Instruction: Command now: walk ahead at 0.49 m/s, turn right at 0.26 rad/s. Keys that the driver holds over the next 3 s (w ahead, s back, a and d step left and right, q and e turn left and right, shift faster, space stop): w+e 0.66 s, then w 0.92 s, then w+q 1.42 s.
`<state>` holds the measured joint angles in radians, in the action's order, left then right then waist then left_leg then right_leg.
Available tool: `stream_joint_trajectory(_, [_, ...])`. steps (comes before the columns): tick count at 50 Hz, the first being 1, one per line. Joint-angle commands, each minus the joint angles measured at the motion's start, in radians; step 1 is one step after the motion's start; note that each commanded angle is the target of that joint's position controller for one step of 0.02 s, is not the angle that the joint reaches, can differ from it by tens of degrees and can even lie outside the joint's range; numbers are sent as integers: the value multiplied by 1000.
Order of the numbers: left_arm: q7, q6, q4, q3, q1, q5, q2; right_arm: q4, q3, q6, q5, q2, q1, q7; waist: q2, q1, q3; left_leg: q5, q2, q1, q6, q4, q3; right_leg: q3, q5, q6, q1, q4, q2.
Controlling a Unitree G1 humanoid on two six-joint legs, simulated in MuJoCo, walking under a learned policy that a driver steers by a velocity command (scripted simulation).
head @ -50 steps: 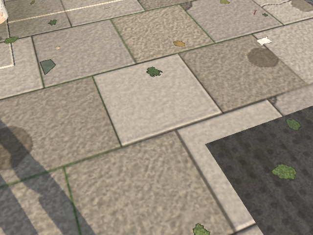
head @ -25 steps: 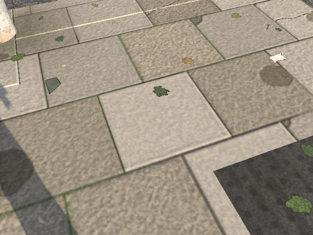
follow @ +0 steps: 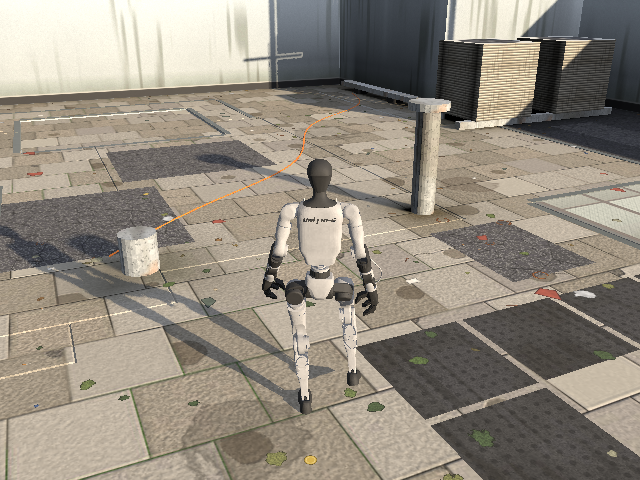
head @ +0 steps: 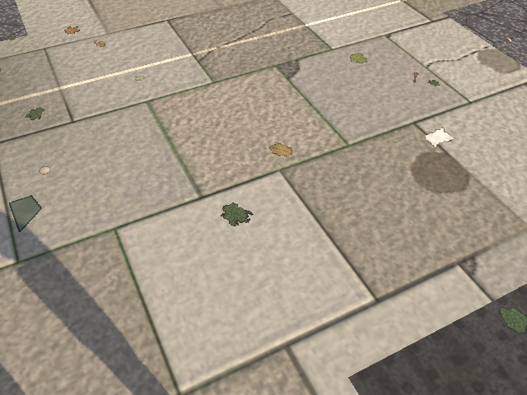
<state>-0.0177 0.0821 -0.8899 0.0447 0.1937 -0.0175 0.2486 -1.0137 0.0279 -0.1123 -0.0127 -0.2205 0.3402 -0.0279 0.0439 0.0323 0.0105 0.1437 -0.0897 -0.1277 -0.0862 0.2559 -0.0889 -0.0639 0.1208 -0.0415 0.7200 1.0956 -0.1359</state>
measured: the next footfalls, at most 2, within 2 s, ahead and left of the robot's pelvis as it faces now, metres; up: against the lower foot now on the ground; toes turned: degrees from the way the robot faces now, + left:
right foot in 0.30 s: +0.33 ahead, -0.17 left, +0.00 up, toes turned -12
left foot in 0.80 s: +0.66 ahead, -0.08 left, +0.00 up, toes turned -26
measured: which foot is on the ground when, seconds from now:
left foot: down 0.00-0.32, up 0.34-0.78, down 0.80-1.00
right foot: up 0.00-0.28, down 0.30-0.80, up 0.82-1.00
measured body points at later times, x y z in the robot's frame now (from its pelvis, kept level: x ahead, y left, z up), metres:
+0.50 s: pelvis +0.28 -0.10 +0.00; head +0.31 -0.12 +0.44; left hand +0.43 +0.14 -0.12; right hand +0.35 -0.39 -0.12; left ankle +0.32 +0.07 -0.66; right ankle +0.29 -0.17 -0.75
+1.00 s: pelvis +0.57 -0.13 +0.00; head +0.59 -0.13 +0.45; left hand +0.79 +0.06 -0.12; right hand +0.52 -0.41 -0.12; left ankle +0.63 -0.06 -0.75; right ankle +0.49 -0.26 -0.66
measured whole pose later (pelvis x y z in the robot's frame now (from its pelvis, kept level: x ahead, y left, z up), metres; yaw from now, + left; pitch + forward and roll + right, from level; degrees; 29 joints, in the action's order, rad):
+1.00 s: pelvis +0.57 -0.13 +0.00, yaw -26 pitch +2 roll +1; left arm 0.00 0.07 -0.74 0.05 0.27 -0.01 0.27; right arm -0.83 0.05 -0.11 0.00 -0.25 0.29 -0.03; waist 0.04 0.03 0.00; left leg 0.16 -0.06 -0.25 -0.06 0.38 -0.02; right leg -0.06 0.31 -0.04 0.54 1.11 -0.04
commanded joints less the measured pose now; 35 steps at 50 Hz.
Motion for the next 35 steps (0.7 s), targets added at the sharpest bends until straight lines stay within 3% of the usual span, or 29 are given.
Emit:
stream_joint_trajectory(1, [3, 0, 35, 11, 29, 1, 38, 54, 24, -16, -1, -140, -40, 21, -75, -35, -58, -144, 297, -63, -137, -163, 145, -36, -159, 6, 28, -124, -17])
stream_joint_trajectory(6, [31, 7, 97, 0, -136, -2, 17, 35, 25, -5, 10, -161, 24, 36, -73, 29, -88, -157, 316, 75, -100, -159, 53, 20, -253, -2, 34, -374, 25])
stream_joint_trajectory(9, [55, 7, 145, -6, -208, -4, 10, 19, 28, 14, 14, -169, 62, 39, -68, 53, -113, -192, 353, 200, -87, -107, 24, 48, -173, -17, 79, -440, 33])
stream_joint_trajectory(11, [71, 8, 177, -5, -223, -5, 18, 22, 34, 30, 19, -183, 54, 41, -81, 43, -112, -302, 372, 253, -71, -42, 3, 85, -66, -40, 65, -462, 51])
stream_joint_trajectory(13, [81, 7, 187, 11, -160, -5, 50, 45, 41, 44, 19, -212, 13, 47, -124, -9, -49, -658, 368, 249, -45, 103, -41, 157, 38, -76, -93, -470, 115])
stream_joint_trajectory(14, [83, 7, 165, 33, -39, -7, 84, 57, 43, 54, 16, -219, -9, 51, -133, -77, 23, -817, 349, 219, -25, 268, -74, 189, 36, -101, -259, -494, 165])
stream_joint_trajectory(15, [74, 4, 120, 70, 136, -10, 154, 75, 37, 57, 13, -208, -14, 55, -107, -157, 118, -790, 300, 100, 10, 507, -100, 156, -11, -140, -524, -540, 194])
stream_joint_trajectory(16, [50, -7, 99, 104, 282, -7, 273, 114, 18, 40, -11, -166, 5, 53, 76, -184, 236, -350, 228, -188, 54, 864, -114, -188, -52, -221, -836, -556, -30])
stream_joint_trajectory(17, [53, 1, 129, 100, 249, 0, 302, 148, -16, -6, -1, -54, 74, 31, 258, -94, 374, 397, 9, -573, 95, 1180, 61, -772, 82, -421, -1129, -755, -237])
stream_joint_trajectory(18, [53, 2, 124, 79, 263, 7, 213, 168, 11, -49, 32, -168, -37, 15, 135, -151, 345, 358, 82, -682, 57, 1218, 212, -717, 98, -360, -1118, -798, -201])
stream_joint_trajectory(19, [46, 4, 133, 66, 210, 9, 162, 202, 16, -65, 55, -183, -118, 11, 86, -137, 214, 276, 126, -716, 34, 1174, 190, -538, 23, -308, -996, -787, -158])
stream_joint_trajectory(20, [49, 5, 156, 56, 125, 8, 138, 202, 16, -64, 41, -169, -136, 19, -51, -83, 132, 206, 173, -661, 36, 1079, 182, -411, -88, -275, -821, -802, -113])
stream_joint_trajectory(21, [49, 5, 179, 46, 64, 9, 105, 198, 27, -51, 24, -177, -133, 27, -72, -47, 95, 170, 204, -589, 45, 988, 177, -326, -162, -252, -699, -821, -74])
stream_joint_trajectory(22, [48, 4, 192, 41, 37, 16, 96, 205, 31, -34, 18, -170, -114, 26, -50, -16, 74, 154, 218, -530, 56, 949, 180, -297, -194, -249, -618, -847, -51])
stream_joint_trajectory(23, [46, 5, 195, 43, 36, 13, 106, 213, 33, -19, 10, -157, -104, 26, -43, -4, 61, 145, 217, -508, 73, 908, 171, -279, -229, -256, -572, -864, -37])
stream_joint_trajectory(26, [26, 9, 191, 56, 79, 4, 153, 254, 32, 1, -7, -132, -170, 35, -28, -7, 20, 40, 195, -521, 124, 739, 142, -203, -302, -258, -493, -889, -3])
stream_joint_trajectory(31, [8, -4, 180, 62, 155, -4, 166, 318, 21, -7, 6, -101, -360, 31, 36, -81, -5, -233, 118, -445, 129, 354, 126, -174, -149, -185, -473, -860, 55])
stream_joint_trajectory(35, [3, -10, 162, 60, 197, -9, 154, 350, 30, -22, 16, -138, -407, 14, 55, -98, -4, -233, 108, -416, 102, 249, 155, -261, -79, -168, -577, -791, 1])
